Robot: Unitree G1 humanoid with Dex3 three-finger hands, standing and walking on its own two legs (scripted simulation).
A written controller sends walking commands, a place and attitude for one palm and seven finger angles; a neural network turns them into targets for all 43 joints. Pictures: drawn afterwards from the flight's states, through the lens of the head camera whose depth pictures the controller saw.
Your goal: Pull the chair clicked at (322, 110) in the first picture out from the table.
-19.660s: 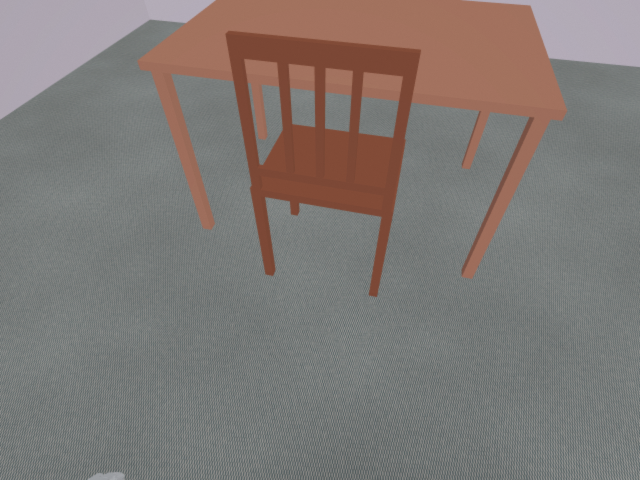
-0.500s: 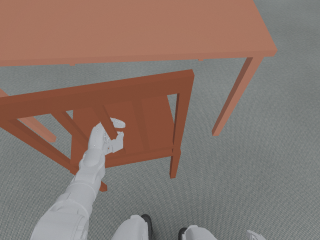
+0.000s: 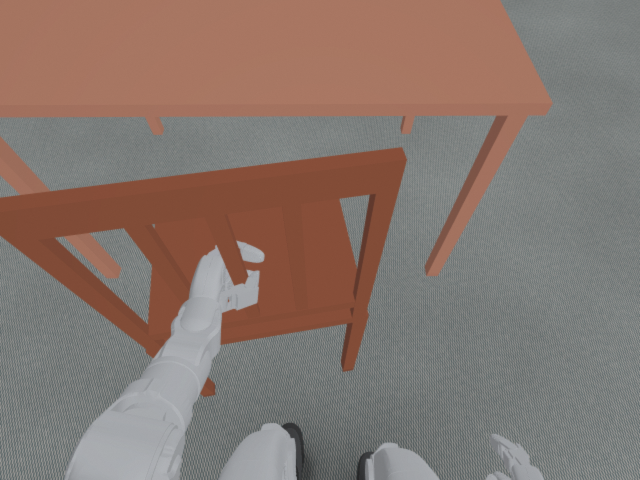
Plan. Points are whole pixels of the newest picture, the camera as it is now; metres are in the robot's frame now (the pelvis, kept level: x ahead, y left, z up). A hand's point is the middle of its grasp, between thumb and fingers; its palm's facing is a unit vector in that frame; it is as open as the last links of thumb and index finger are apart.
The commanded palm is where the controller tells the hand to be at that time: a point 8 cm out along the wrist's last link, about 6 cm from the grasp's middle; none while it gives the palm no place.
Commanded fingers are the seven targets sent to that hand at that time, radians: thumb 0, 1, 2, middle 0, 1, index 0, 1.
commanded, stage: step backward, pulling the chair out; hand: left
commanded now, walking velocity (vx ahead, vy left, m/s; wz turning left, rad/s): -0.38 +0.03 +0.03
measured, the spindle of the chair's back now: (238, 273) +0.39 +0.14 -0.05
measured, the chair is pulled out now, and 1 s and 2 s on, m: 0.18 0.29 0.46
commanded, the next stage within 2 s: none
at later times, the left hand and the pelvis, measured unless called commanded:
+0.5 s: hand (244, 302) +0.34 +0.12 -0.05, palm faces -0.07 -0.98 -0.17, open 5.4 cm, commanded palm +0.33 +0.17 -0.05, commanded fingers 0.00 0.90 0.90 -0.50 -1.45 -0.50 -1.45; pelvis -0.03 +0.02 +0.01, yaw +0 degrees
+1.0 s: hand (226, 360) +0.26 +0.14 -0.05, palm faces +0.00 -0.98 -0.18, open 5.4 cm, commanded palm +0.25 +0.18 -0.05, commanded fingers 0.00 0.90 0.90 -0.50 -1.45 -0.50 -1.45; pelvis -0.11 +0.01 +0.01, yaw +1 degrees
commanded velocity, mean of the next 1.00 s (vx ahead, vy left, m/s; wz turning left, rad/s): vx -0.38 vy -0.04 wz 0.01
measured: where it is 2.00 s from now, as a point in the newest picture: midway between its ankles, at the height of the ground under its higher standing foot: outside the picture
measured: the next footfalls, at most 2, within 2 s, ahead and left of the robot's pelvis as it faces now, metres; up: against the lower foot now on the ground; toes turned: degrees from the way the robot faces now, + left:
left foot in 0.30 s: -0.01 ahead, +0.16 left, +0.00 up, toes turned +1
right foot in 0.90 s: -0.06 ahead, -0.12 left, +0.00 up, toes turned +1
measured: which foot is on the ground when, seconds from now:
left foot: down 0.00-0.10, up 0.12-0.28, down 0.30-1.00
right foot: down 0.00-0.76, up 0.78-0.88, down 0.90-1.00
